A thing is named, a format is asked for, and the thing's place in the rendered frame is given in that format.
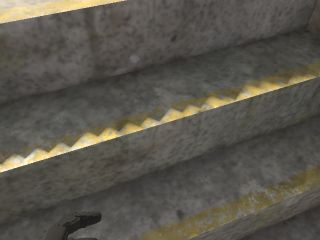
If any robot left hand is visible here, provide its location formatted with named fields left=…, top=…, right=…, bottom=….
left=42, top=211, right=102, bottom=240

